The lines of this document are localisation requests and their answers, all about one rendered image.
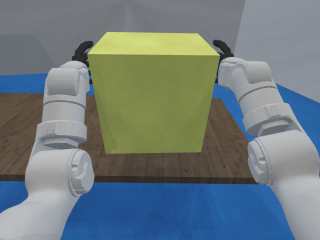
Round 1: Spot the robot left upper arm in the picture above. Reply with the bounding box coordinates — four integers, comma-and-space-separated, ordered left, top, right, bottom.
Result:
0, 148, 95, 240

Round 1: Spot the robot left forearm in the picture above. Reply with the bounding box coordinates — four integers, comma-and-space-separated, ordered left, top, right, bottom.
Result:
25, 60, 90, 192

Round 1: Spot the robot right forearm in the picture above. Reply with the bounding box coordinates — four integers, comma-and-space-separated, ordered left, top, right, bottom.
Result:
218, 57, 320, 173

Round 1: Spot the robot left hand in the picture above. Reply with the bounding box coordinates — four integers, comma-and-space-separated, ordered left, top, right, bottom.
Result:
72, 41, 94, 84

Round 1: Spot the table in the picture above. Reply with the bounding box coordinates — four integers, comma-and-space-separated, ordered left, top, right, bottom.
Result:
0, 92, 265, 185

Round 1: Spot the robot right upper arm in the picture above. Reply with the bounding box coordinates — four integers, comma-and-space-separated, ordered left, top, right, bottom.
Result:
247, 129, 320, 240

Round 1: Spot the carton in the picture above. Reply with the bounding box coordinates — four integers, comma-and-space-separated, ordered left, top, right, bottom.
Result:
87, 32, 220, 154

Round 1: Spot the robot right hand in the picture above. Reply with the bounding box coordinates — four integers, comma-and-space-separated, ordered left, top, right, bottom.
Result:
213, 39, 234, 84

